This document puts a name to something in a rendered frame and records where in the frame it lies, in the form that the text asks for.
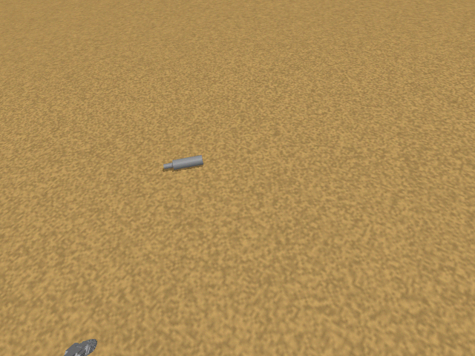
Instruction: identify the bottle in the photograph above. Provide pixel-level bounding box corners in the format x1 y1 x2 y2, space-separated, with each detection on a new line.
163 155 203 170

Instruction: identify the left robot hand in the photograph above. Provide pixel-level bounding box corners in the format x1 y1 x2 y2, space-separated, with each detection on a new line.
64 339 97 356

